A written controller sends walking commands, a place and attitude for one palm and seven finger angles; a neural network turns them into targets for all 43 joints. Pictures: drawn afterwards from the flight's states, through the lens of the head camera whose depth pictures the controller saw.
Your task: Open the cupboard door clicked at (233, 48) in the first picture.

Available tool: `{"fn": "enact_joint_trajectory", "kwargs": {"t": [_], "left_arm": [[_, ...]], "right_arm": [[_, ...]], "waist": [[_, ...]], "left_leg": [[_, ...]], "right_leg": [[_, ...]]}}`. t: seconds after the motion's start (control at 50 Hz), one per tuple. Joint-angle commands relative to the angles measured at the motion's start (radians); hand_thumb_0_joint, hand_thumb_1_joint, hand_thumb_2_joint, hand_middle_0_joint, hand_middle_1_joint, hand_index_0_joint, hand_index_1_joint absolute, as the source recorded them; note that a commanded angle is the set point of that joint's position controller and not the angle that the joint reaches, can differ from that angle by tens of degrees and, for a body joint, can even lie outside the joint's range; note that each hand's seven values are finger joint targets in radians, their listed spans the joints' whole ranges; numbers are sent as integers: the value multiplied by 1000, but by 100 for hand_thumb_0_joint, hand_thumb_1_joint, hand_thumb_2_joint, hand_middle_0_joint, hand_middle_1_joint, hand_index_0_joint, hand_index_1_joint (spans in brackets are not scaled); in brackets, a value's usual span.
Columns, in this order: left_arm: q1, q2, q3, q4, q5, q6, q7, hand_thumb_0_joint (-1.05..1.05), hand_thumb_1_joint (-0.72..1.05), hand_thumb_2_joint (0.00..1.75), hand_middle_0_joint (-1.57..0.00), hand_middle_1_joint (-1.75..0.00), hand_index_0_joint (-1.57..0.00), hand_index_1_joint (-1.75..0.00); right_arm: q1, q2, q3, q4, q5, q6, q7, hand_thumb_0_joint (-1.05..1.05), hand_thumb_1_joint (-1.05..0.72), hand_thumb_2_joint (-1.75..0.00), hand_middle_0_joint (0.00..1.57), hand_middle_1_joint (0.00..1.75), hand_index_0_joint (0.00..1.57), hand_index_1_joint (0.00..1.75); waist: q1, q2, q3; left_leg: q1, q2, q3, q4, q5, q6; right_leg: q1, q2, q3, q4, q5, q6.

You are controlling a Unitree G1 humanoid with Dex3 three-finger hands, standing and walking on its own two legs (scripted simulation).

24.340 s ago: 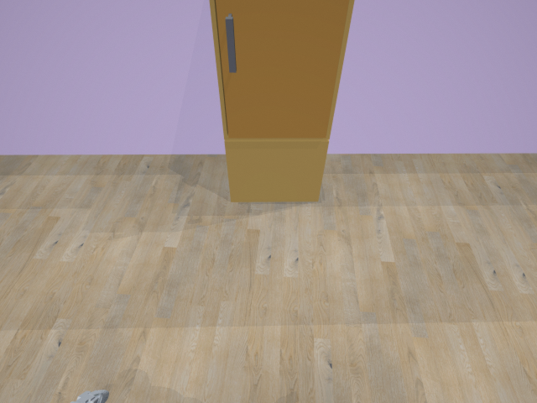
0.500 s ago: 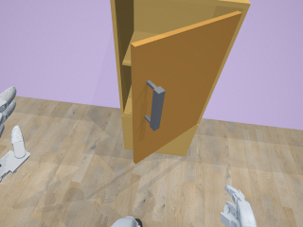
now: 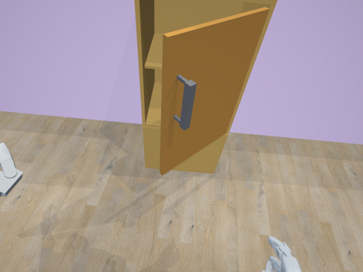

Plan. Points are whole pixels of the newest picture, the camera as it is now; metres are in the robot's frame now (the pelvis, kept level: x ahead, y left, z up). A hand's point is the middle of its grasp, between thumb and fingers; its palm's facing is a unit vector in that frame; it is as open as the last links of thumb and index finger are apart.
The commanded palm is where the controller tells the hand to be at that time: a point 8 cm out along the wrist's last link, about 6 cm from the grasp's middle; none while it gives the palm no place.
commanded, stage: stop stepping back and stand still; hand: left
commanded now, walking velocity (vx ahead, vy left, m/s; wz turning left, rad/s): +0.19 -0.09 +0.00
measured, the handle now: (182, 103) +0.56 +0.03 +0.06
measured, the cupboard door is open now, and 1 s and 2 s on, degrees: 43 43 43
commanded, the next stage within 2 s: let the arm hang, fingers relaxed in 1.28 s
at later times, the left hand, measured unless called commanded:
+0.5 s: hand (40, 189) +0.20 +0.24 +0.16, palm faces +0.41 -0.82 -0.41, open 7.4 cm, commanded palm +0.14 +0.29 +0.18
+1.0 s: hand (6, 207) +0.17 +0.27 +0.16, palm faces +0.38 -0.80 -0.46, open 7.4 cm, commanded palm +0.12 +0.31 +0.18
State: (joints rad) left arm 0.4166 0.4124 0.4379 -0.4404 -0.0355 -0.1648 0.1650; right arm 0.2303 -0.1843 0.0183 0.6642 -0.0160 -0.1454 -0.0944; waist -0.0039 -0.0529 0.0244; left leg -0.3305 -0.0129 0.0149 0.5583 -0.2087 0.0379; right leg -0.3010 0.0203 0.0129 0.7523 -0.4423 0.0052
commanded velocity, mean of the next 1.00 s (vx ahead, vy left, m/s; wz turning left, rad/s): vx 0.02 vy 0.00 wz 0.00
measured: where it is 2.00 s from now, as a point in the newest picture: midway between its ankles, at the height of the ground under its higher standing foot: outside the picture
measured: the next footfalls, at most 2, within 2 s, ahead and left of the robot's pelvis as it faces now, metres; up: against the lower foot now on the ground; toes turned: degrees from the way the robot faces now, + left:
right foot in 0.20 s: -0.01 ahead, -0.09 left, +0.00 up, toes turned -5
left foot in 0.48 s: +0.07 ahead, +0.13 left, +0.00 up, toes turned +2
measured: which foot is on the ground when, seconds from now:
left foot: down 0.00-0.20, up 0.22-0.46, down 0.48-1.00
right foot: up 0.00-0.18, down 0.20-1.00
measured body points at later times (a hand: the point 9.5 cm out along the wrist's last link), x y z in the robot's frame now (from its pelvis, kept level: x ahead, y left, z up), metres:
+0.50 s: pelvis +0.00 -0.01 +0.00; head -0.02 -0.01 +0.45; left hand +0.17 +0.28 +0.19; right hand +0.14 -0.28 -0.08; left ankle +0.03 +0.13 -0.73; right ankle -0.05 -0.08 -0.73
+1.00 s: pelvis -0.03 +0.02 +0.01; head -0.02 +0.02 +0.46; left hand +0.15 +0.31 +0.18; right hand +0.12 -0.22 -0.08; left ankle +0.03 +0.13 -0.73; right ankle -0.05 -0.08 -0.73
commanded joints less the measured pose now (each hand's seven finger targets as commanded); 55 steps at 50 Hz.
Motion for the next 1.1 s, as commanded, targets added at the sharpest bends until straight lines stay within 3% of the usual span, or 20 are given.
{"fn": "enact_joint_trajectory", "kwargs": {"t": [0.0,0.04,0.08,0.12,0.14,0.16,0.18,0.2,0.22,0.24,0.26,0.3,0.4,0.48,0.5,0.52,0.62,0.82,0.92,1.08], "left_arm": [[95,168,73,-360,10,-83,8,0,90,90,-20,-30,-20,-30],[205,185,94,-365,8,-70,11,0,90,90,-20,-30,-20,-30],[236,180,100,-332,7,-62,17,0,90,90,-20,-30,-20,-30],[227,190,118,-263,12,-51,19,0,90,90,-20,-30,-20,-30],[222,215,139,-225,15,-45,18,0,90,90,-20,-30,-20,-30],[193,219,131,-203,10,-41,10,0,90,90,-20,-30,-20,-30],[118,238,140,-223,-7,-46,5,0,90,90,-20,-30,-20,-30],[27,265,162,-238,-12,-73,5,0,90,90,-20,-30,-20,-30],[-7,254,162,-208,-4,-86,4,0,90,90,-20,-30,-20,-30],[-35,228,130,-177,1,-84,3,0,90,90,-20,-30,-20,-30],[28,176,101,-107,1,-80,-3,0,90,90,-20,-30,-20,-30],[31,159,67,-104,7,-86,-3,0,90,90,-20,-30,-20,-30],[6,158,49,-189,5,-96,6,0,90,90,-20,-30,-20,-30],[44,203,98,-293,-1,-110,6,0,90,90,-20,-30,-20,-30],[87,217,132,-244,6,-102,8,0,90,90,-20,-30,-20,-30],[88,219,131,-260,9,-100,2,0,90,90,-20,-30,-20,-30],[128,178,113,-215,-8,-85,-7,0,90,90,-20,-30,-20,-30],[96,174,78,-211,-16,-57,-10,0,90,90,-20,-30,-20,-30],[42,178,68,-233,-5,-63,-1,0,90,90,-20,-30,-20,-30],[98,162,68,-195,-4,-67,-1,0,90,90,-20,-30,-20,-30]], "right_arm": [[-104,-136,-48,-179,0,-81,22,0,-90,-90,20,30,20,30],[-114,-145,-52,-190,4,-79,27,0,-90,-90,20,30,20,30],[-110,-145,-51,-186,-3,-57,24,0,-90,-90,20,30,20,30],[-111,-143,-56,-177,-6,-29,16,0,-90,-90,20,30,20,30],[-116,-136,-57,-177,-5,-15,12,0,-90,-90,20,30,20,30],[-111,-114,-58,-176,-4,6,14,0,-90,-90,20,30,20,30],[-114,-132,-63,-167,2,9,9,0,-90,-90,20,30,20,30],[-100,-149,-65,-140,-11,-5,9,0,-90,-90,20,30,20,30],[-77,-138,-64,-127,-2,-23,17,0,-90,-90,20,30,20,30],[-74,-127,-60,-124,5,-30,21,0,-90,-90,20,30,20,30],[-69,-142,-72,-127,10,-29,13,0,-90,-90,20,30,20,30],[-98,-134,-54,-131,11,-35,8,0,-90,-90,20,30,20,30],[-106,-139,-56,-142,5,-63,3,0,-90,-90,20,30,20,30],[-96,-169,-73,-184,19,-50,4,0,-90,-90,20,30,20,30],[-86,-156,-71,-182,19,-46,4,0,-90,-90,20,30,20,30],[-87,-141,-59,-186,15,-39,7,0,-90,-90,20,30,20,30],[-81,-141,-64,-199,20,-30,15,0,-90,-90,20,30,20,30],[-114,-141,-50,-205,11,-22,7,0,-90,-90,20,30,20,30],[-113,-144,-48,-196,7,-35,-2,0,-90,-90,20,30,20,30],[-109,-147,-50,-191,9,-44,1,0,-90,-90,20,30,20,30]], "waist": [[0,195,-135],[12,259,-144],[3,312,-109],[11,243,-82],[12,145,-54],[7,-81,-38],[15,-164,1],[-13,-76,3],[-22,-67,-90],[-31,-37,-114],[-24,-17,-48],[-8,-4,-16],[16,-46,-35],[25,158,-115],[25,140,-109],[15,188,-117],[4,96,-157],[0,100,-76],[3,147,-56],[8,146,-65]], "left_leg": [[82,252,-338,-408,-312,69],[28,201,-235,-442,-382,42],[-67,190,-190,-450,-443,22],[-165,149,-121,-326,-457,-1],[-208,93,-57,-138,-392,-15],[-258,35,-3,180,-265,-30],[-328,21,-14,424,-202,-39],[-332,46,-29,517,-155,-53],[-325,58,-40,514,-130,-54],[-267,70,-36,469,-117,-56],[-241,76,-22,425,-73,-52],[-174,66,27,276,-64,-38],[56,31,61,-56,33,-6],[254,152,-83,-92,452,33],[244,143,-50,-61,531,25],[218,126,-37,-70,548,11],[211,115,-17,-80,423,-19],[175,84,-26,-166,34,-24],[180,83,-42,-202,-19,-24],[153,88,-64,-250,-31,-30]], "right_leg": [[-6,-3,-15,57,4,-3],[85,30,-89,-20,0,-10],[188,54,-145,-124,-58,-25],[298,47,-144,-292,-53,-50],[276,-27,-38,-398,-67,-89],[200,-221,269,-540,-164,-169],[111,-379,472,-638,-132,-232],[102,-380,390,-604,84,-225],[179,-355,351,-542,124,-206],[134,-330,322,-537,-13,-188],[103,-296,263,-522,81,-177],[95,-263,154,-478,292,-150],[126,-214,89,-381,528,-63],[58,-83,19,-246,483,33],[68,-66,16,-277,555,24],[94,-67,4,-279,580,10],[142,-66,20,-347,573,1],[51,-66,30,-485,213,-7],[47,-56,13,-495,151,-8],[97,-38,-15,-475,168,-5]]}}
